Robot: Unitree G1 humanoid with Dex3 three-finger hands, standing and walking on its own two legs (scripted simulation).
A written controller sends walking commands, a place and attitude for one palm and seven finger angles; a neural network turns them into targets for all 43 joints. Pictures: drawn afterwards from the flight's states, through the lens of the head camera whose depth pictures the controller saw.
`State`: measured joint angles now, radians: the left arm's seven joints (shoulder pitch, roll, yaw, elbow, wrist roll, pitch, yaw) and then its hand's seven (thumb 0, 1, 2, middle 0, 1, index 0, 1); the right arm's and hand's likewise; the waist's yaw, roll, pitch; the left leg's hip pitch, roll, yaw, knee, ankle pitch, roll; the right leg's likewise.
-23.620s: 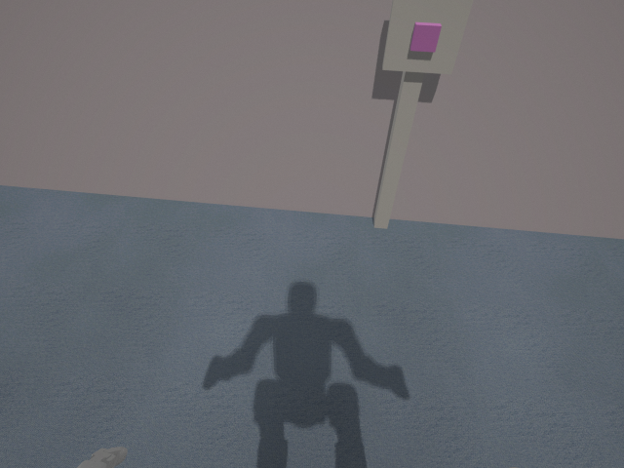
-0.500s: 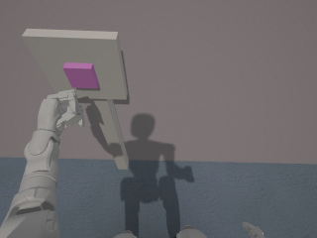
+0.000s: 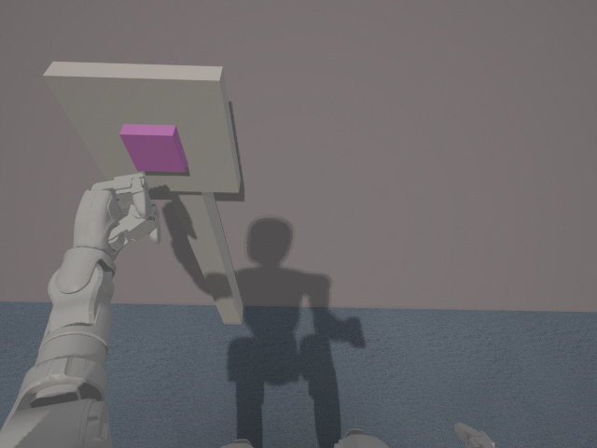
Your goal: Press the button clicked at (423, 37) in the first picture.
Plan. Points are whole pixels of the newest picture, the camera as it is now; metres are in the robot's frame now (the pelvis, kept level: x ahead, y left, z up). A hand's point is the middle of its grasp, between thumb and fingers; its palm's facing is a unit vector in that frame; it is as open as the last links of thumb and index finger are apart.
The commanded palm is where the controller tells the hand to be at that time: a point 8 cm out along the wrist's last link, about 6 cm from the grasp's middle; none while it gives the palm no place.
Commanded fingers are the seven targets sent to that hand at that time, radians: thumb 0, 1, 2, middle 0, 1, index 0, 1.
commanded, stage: press the button with the knuckle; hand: left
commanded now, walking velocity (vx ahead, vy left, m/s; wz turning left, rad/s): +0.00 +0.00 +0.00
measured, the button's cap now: (156, 147) +0.50 +0.21 +0.10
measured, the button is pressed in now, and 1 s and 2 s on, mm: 0 13 0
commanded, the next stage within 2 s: hold the button down briefly in 1.04 s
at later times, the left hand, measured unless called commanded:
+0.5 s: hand (158, 193) +0.43 +0.20 +0.08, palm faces +0.00 -1.00 -0.03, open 3.1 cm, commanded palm +0.41 +0.25 +0.07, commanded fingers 0.00 0.90 0.90 -1.30 -1.50 -1.30 -1.50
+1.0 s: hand (161, 183) +0.45 +0.20 +0.07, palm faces -0.02 -1.00 -0.03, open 2.8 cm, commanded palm +0.45 +0.25 +0.07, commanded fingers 0.00 0.90 0.90 -1.30 -1.50 -1.30 -1.50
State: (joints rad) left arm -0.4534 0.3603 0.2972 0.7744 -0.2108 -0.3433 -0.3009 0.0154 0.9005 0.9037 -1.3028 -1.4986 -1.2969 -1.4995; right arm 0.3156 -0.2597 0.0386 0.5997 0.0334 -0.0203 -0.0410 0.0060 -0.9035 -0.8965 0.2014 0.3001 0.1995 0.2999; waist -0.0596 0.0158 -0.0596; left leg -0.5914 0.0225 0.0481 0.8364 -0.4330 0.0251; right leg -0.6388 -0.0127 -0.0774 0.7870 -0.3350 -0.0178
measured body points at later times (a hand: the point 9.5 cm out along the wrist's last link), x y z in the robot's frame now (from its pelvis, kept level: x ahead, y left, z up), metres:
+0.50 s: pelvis +0.00 +0.00 +0.00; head +0.08 +0.00 +0.44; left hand +0.43 +0.25 +0.08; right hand +0.06 -0.27 -0.12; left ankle -0.01 +0.10 -0.70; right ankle +0.03 -0.11 -0.70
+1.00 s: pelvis -0.02 +0.00 -0.01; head +0.08 +0.01 +0.43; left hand +0.45 +0.26 +0.08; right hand +0.03 -0.27 -0.13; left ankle -0.01 +0.10 -0.70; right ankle +0.03 -0.11 -0.70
